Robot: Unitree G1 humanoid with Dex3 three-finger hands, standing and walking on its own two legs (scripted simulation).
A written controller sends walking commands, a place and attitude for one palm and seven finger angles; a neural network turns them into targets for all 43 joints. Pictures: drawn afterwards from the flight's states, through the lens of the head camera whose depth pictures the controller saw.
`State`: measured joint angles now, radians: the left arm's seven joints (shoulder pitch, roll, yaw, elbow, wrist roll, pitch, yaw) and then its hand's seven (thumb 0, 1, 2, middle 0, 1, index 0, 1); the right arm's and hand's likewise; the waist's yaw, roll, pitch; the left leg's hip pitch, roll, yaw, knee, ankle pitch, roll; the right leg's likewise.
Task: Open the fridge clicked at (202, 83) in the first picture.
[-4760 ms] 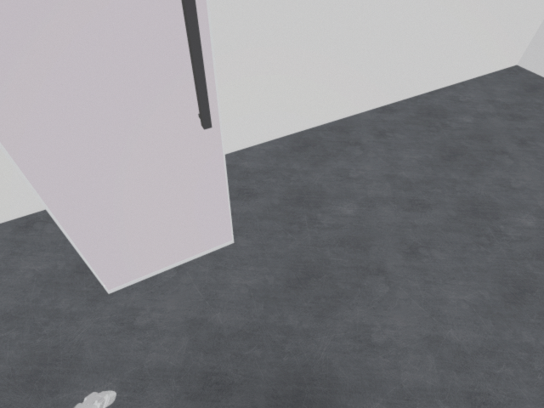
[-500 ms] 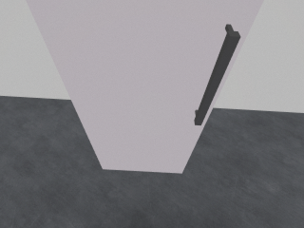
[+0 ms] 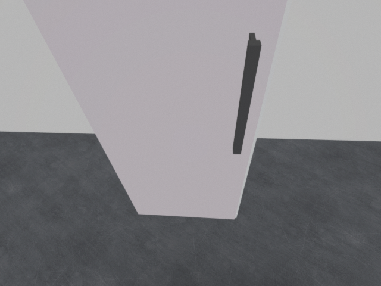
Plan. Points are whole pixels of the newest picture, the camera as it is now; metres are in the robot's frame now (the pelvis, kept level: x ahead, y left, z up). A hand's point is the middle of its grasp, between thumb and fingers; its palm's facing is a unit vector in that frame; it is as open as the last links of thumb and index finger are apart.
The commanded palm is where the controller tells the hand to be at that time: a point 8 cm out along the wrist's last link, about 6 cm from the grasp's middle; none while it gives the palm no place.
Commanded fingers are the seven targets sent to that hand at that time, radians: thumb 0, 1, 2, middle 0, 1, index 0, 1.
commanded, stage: come to a stop and stand still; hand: right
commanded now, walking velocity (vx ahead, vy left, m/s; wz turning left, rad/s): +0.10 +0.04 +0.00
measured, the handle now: (243, 103) +0.51 -0.09 +0.10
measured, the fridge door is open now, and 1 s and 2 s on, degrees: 0 0 0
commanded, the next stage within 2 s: look again from close up in 1.78 s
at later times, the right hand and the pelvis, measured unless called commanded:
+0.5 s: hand out of the picture -0.06 -0.10 -0.17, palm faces +0.13 +0.98 -0.18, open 7.4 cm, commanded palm none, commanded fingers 0.00 -0.90 -0.90 0.20 0.30 0.20 0.30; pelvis -0.02 +0.04 +0.00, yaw -2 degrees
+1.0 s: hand out of the picture +0.00 -0.19 -0.19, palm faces +0.04 +0.98 -0.20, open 7.4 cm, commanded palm none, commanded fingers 0.00 -0.90 -0.90 0.20 0.30 0.20 0.30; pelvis -0.01 -0.01 -0.01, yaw +0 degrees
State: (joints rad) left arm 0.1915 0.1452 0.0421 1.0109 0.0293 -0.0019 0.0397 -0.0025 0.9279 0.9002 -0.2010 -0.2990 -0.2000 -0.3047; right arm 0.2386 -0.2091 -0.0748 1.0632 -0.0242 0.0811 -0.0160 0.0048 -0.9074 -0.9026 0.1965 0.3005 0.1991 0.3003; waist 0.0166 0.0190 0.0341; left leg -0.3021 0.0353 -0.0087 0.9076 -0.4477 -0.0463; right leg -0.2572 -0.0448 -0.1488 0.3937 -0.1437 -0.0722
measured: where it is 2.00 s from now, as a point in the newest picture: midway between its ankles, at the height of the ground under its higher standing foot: outside the picture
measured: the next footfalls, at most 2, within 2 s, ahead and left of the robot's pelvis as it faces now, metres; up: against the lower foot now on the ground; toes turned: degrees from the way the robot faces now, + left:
left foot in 0.20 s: -0.02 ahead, +0.16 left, +0.00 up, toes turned +4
right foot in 0.60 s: +0.02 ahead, -0.10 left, +0.00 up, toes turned -8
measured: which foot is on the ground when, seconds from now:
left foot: up 0.00-0.18, down 0.20-1.00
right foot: down 0.00-0.20, up 0.22-0.58, down 0.60-1.00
